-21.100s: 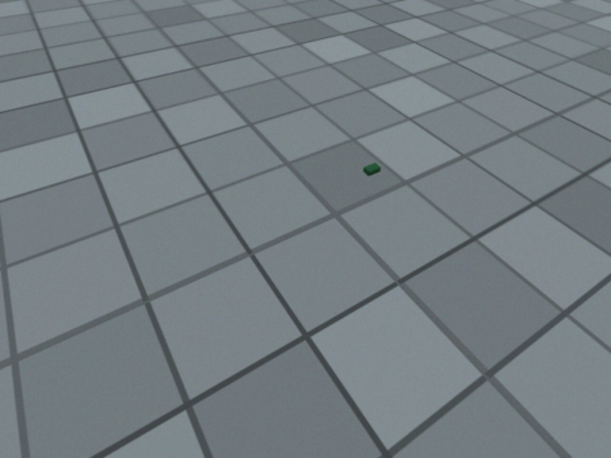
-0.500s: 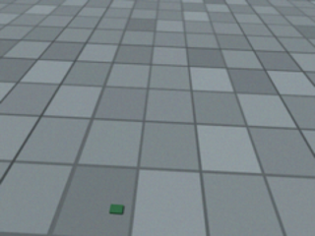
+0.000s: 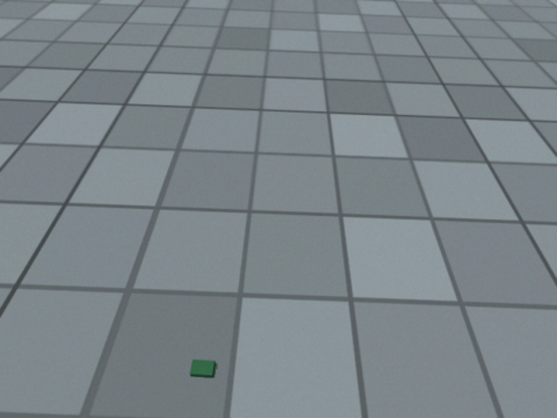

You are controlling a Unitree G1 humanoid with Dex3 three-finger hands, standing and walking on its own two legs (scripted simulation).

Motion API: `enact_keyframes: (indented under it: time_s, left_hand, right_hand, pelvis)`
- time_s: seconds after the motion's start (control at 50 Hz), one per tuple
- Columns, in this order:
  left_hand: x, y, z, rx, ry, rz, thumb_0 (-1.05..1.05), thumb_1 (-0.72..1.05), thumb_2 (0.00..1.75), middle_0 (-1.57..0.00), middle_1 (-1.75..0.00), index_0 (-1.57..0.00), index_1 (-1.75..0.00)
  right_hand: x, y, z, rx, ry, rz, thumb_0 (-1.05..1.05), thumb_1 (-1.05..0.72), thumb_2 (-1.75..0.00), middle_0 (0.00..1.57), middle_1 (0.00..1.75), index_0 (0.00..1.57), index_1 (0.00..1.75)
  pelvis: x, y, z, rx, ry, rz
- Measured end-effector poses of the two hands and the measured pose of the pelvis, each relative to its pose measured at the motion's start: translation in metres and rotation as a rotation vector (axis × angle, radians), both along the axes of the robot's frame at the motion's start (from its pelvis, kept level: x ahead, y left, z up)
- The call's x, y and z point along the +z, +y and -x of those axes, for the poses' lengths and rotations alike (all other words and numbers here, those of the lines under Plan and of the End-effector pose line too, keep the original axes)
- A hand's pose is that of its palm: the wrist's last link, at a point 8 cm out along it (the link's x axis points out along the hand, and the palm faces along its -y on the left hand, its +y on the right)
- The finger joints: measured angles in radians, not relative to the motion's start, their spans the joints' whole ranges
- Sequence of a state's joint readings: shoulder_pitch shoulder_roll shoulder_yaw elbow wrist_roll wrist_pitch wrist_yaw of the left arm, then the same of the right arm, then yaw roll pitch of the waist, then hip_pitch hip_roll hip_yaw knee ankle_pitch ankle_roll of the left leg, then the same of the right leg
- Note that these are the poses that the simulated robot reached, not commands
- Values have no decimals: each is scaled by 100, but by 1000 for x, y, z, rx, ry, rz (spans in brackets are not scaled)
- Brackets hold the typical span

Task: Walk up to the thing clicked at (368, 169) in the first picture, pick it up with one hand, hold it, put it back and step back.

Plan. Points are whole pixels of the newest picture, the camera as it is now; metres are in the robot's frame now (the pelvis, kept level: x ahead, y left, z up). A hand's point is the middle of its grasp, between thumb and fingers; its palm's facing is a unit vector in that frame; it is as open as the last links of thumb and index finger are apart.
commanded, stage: stand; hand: left
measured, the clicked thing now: (203, 368) +0.42 +0.24 -0.77
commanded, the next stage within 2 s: none
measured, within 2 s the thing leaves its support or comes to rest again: neither
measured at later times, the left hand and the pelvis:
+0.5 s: hand out of the picture +0.06 +0.25 -0.16, palm faces -0.03 -0.94 -0.34, open 7.4 cm; pelvis +0.00 +0.00 +0.00, yaw +0 degrees
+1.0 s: hand out of the picture +0.06 +0.26 -0.16, palm faces -0.04 -0.94 -0.34, open 7.4 cm; pelvis +0.00 +0.00 +0.00, yaw +0 degrees
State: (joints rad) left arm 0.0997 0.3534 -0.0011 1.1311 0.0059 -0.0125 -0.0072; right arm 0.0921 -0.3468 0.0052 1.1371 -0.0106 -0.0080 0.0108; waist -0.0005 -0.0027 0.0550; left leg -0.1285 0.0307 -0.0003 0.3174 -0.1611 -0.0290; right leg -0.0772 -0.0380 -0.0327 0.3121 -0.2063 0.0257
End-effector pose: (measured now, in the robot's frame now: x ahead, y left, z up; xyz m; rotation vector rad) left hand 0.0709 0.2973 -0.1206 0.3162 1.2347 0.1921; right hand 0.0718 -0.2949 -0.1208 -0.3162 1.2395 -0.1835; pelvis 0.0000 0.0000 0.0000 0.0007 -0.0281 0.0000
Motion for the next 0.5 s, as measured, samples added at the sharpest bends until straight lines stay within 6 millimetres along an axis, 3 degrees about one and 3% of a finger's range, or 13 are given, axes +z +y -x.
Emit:
enact_keyframes:
  time_s: [0.5]
  left_hand:
    - [0,1,12,4,10,-3,1,90,90,-20,-30,-20,-30]
  right_hand:
    - [0,-1,7,-2,-5,0,0,-91,-90,21,30,20,30]
  pelvis:
    - [0,-1,4,-4,-9,1]
